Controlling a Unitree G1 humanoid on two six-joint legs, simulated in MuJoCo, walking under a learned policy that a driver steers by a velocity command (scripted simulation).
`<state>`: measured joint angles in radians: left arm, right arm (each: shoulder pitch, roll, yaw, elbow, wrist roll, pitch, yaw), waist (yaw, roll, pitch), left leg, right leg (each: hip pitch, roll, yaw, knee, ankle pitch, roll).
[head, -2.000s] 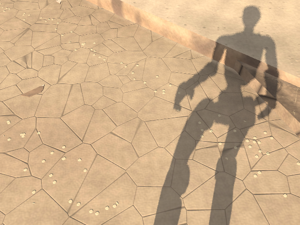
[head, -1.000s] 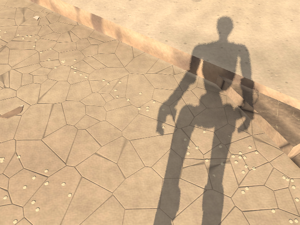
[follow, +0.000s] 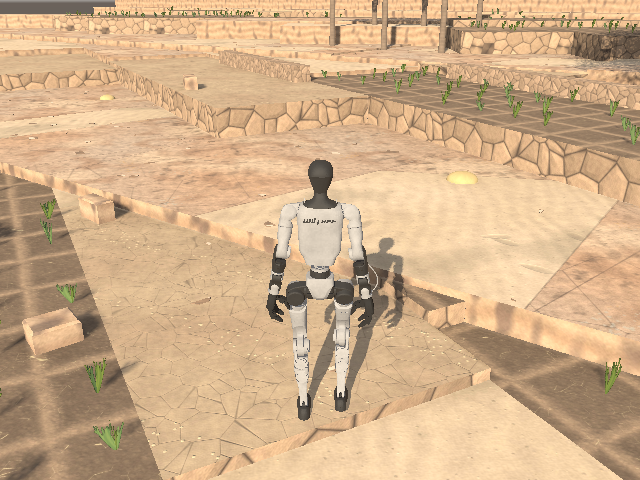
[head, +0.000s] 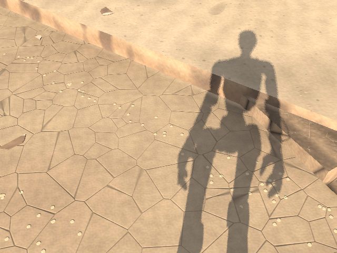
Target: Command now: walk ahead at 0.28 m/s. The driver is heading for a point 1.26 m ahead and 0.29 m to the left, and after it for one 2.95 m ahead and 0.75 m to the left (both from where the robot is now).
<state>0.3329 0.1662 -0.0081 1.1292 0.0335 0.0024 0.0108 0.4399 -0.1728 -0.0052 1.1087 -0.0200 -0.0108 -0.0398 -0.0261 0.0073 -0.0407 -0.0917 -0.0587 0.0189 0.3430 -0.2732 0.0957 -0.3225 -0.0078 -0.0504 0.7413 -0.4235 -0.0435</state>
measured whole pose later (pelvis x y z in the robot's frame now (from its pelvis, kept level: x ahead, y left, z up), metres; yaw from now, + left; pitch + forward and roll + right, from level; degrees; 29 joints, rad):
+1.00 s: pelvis +0.47 -0.01 +0.00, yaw +23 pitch +1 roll +0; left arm 0.08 0.22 0.04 0.79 0.05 -0.04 -0.01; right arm 0.36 -0.24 -0.07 0.96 0.00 -0.06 0.00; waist -0.05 -0.02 0.05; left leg -0.11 -0.17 -0.04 0.30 -0.20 0.16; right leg -0.67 -0.14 0.05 0.97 -0.17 0.04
